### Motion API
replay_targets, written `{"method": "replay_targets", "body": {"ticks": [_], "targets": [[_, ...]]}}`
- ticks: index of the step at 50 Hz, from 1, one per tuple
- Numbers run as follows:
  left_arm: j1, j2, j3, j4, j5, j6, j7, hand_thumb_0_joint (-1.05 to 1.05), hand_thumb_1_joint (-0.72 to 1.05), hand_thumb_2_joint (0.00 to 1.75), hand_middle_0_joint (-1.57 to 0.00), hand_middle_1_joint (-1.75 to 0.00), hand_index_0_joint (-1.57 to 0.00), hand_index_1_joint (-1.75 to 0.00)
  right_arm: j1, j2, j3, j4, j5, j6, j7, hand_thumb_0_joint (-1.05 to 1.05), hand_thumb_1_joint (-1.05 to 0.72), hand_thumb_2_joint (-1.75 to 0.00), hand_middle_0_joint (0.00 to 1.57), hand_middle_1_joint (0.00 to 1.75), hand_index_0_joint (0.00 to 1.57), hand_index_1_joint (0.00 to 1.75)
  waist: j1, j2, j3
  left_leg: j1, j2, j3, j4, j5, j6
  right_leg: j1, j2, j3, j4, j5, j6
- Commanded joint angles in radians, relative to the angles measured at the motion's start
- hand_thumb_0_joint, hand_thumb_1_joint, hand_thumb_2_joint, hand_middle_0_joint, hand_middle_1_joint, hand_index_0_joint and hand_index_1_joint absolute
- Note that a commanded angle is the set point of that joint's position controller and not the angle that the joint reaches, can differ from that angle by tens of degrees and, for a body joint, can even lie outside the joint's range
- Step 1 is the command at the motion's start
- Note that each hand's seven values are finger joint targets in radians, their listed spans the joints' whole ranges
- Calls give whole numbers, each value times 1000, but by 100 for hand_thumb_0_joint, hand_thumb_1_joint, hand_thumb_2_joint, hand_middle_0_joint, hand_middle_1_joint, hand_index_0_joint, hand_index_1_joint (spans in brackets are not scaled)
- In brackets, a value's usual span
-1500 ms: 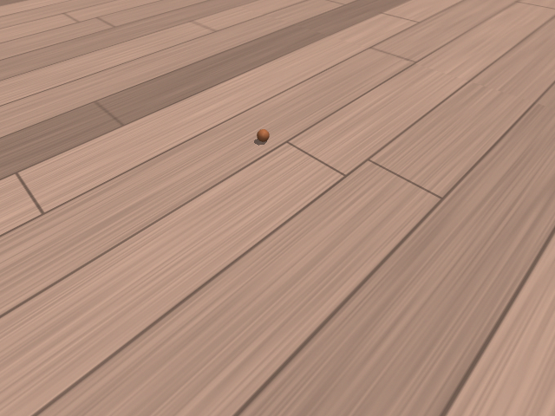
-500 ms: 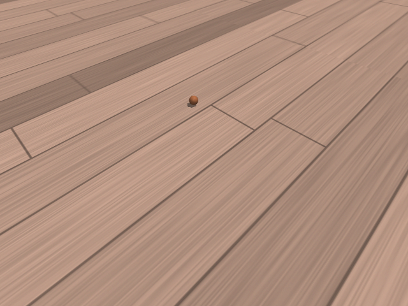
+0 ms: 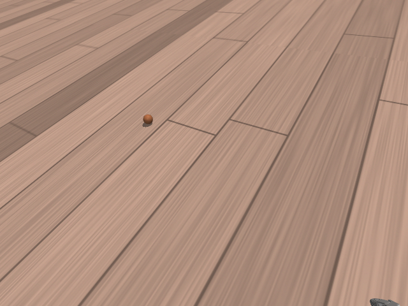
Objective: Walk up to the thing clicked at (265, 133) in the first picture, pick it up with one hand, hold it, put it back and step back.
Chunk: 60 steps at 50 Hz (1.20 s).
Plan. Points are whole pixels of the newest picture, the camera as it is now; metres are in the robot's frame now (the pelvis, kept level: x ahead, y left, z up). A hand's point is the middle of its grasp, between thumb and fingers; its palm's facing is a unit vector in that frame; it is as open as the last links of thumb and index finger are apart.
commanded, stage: walk up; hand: left
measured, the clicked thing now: (148, 119) +1.64 +0.59 -0.71
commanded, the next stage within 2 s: none
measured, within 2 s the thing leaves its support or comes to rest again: neither
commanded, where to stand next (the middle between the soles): +1.22 +0.70 m, yaw -45 degrees
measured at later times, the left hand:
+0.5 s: hand (96, 207) +0.44 +0.38 -0.12, palm faces -0.30 -0.82 -0.49, open 7.4 cm
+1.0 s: hand (89, 158) +0.64 +0.46 -0.11, palm faces -0.36 -0.74 -0.57, open 7.4 cm
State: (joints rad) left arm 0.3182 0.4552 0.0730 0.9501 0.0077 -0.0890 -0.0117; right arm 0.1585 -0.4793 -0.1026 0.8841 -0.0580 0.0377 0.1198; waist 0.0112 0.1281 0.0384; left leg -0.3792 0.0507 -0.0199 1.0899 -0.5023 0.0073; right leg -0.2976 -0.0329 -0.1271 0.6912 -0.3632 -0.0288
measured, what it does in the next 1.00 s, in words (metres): walks ahead, turning right: left foot, then right foot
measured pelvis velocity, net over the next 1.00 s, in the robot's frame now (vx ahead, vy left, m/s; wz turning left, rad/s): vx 0.49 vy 0.18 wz -0.39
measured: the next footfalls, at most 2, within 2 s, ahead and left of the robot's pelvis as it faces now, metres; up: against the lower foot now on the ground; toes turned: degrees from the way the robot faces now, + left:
left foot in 0.32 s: +0.37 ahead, +0.21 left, +0.00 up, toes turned -7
right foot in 0.68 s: +0.46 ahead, -0.03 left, +0.00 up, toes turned -24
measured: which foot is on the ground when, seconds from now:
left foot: up 0.00-0.30, down 0.32-0.68, up 0.70-1.00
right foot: down 0.00-0.34, up 0.36-0.66, down 0.68-1.00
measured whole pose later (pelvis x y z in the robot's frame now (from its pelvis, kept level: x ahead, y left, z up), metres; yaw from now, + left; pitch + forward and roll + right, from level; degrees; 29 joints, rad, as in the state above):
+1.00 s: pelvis +0.49 +0.18 -0.01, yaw -23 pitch +0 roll -2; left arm 0.38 0.45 0.04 0.88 0.03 -0.11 0.06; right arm 0.18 -0.49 -0.12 0.76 -0.07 0.06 0.14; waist 0.00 0.13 0.05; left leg -0.60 0.15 -0.07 0.94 -0.32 -0.01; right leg -0.34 -0.09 0.02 0.71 -0.37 0.02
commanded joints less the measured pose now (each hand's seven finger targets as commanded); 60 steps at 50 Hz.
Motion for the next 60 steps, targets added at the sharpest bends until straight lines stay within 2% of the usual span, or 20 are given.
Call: {"method": "replay_targets", "body": {"ticks": [1,6,12,15,16,17,18,22,27,31,33,34,35,41,50,52,53,54,55,60], "targets": [[-27,292,61,-101,-26,-35,44,0,90,90,-20,-30,-20,-30,-103,-198,-32,-187,9,-60,6,0,-90,-90,20,30,20,30,-30,-163,33,-334,89,-101,-32,175,-11,179,-271,505,-470,-79,-160],[-24,320,64,-120,-9,-46,41,0,90,90,-20,-30,-20,-30,-104,-175,-50,-188,16,-22,42,0,-90,-90,20,30,20,30,-35,-218,89,-281,92,-53,-154,356,-51,41,-192,352,-531,-154,-151],[-4,333,68,-113,3,-46,53,0,90,90,-20,-30,-20,-30,-152,-145,-52,-216,15,-39,48,0,-90,-90,20,30,20,30,-43,-206,20,-22,73,4,-400,402,-13,39,-184,218,-376,313,-117],[-14,315,57,-125,2,-30,64,0,90,90,-20,-30,-20,-30,85,-176,-81,-154,8,-42,27,0,-90,-90,20,30,20,30,-158,-136,-108,279,2,56,-517,325,36,25,-156,181,11,510,-76],[58,233,29,-125,-3,-24,65,0,90,90,-20,-30,-20,-30,220,-244,-110,-117,-5,-55,7,0,-90,-90,20,30,20,30,-208,73,-188,486,47,-44,-599,150,87,-133,-67,128,362,380,-30],[102,132,-4,-140,-25,-27,65,0,90,90,-20,-30,-20,-30,223,-326,-125,-132,-4,-69,-12,0,-90,-90,20,30,20,30,-185,340,-209,625,293,-469,-744,125,134,-421,94,117,548,-172,-11],[82,171,-9,-121,-26,-31,83,0,90,90,-20,-30,-20,-30,164,-354,-137,-133,33,-68,-25,0,-90,-90,20,30,20,30,-141,260,-221,527,347,-623,-831,40,209,-436,37,207,655,-166,-53],[30,241,18,-57,-35,-24,55,0,90,90,-20,-30,-20,-30,45,-195,-87,-173,30,-73,-35,0,-90,-90,20,30,20,30,-81,95,-83,253,234,-194,-758,270,197,-319,-90,163,458,-4,-21],[-32,185,18,-88,-31,-17,45,0,90,90,-20,-30,-20,-30,51,-169,-68,-202,-2,-77,-30,0,-90,-90,20,30,20,30,-83,69,-43,189,265,-80,-752,531,269,-219,-83,74,152,9,1],[102,190,52,-43,-17,-14,51,0,90,90,-20,-30,-20,-30,-65,-147,-50,-251,5,-55,-16,0,-90,-90,20,30,20,30,28,-47,-88,-83,156,94,-571,326,177,221,-21,19,-81,304,-15],[290,298,103,-17,2,-16,76,0,90,90,-20,-30,-20,-30,-33,-75,-23,-271,-1,-52,-13,0,-90,-90,20,30,20,30,128,-280,-166,-355,20,150,-169,110,80,536,-126,253,-192,64,-94],[254,350,104,-63,5,-21,90,0,90,90,-20,-30,-20,-30,59,-58,-13,-260,-4,-37,-19,0,-90,-90,20,30,20,30,69,-332,-156,-417,-21,66,54,-48,26,462,-377,667,-362,-116,-147],[164,370,96,-114,-12,-17,96,0,90,90,-20,-30,-20,-30,69,-172,-48,-249,-7,-20,-24,0,-90,-90,20,30,20,30,48,-220,-144,-437,-6,-75,155,-34,-4,376,-452,879,-406,-251,-259],[21,298,74,-149,-5,-37,92,0,90,90,-20,-30,-20,-30,110,-180,-58,-168,-4,-3,-19,0,-90,-90,20,30,20,30,-49,-210,-22,-279,86,-87,56,139,-29,7,-249,409,-316,54,-184],[29,385,93,-144,20,-40,103,0,90,90,-20,-30,-20,-30,-24,-174,-78,-230,-1,-6,16,0,-90,-90,20,30,20,30,-37,-282,-37,-108,66,15,-242,139,-8,-125,-218,337,-195,45,-185],[-54,360,78,-155,19,-29,108,0,90,90,-20,-30,-20,-30,127,-182,-97,-191,-6,-12,7,0,-90,-90,20,30,20,30,-150,-231,-86,153,14,78,-377,170,4,-261,-178,250,-13,125,-131],[-27,262,47,-152,21,-22,111,0,90,90,-20,-30,-20,-30,268,-220,-117,-142,-17,-18,-4,0,-90,-90,20,30,20,30,-218,-19,-145,352,11,8,-490,116,20,-367,-87,157,286,107,-69],[20,141,11,-164,4,-17,118,0,90,90,-20,-30,-20,-30,277,-330,-135,-161,-23,-31,-18,0,-90,-90,20,30,20,30,-206,349,-110,384,274,-430,-760,22,45,-598,102,99,523,-243,-13],[6,210,21,-133,-4,-12,141,0,90,90,-20,-30,-20,-30,187,-390,-147,-165,8,-31,-33,0,-90,-90,20,30,20,30,-159,303,-90,300,331,-598,-857,-137,139,-605,43,200,654,-228,-50],[93,255,29,-7,-25,-14,109,0,90,90,-20,-30,-20,-30,58,-200,-85,-209,9,-39,-54,0,-90,-90,20,30,20,30,-72,107,-29,225,196,-160,-677,378,146,-427,-43,138,445,-25,-6]]}}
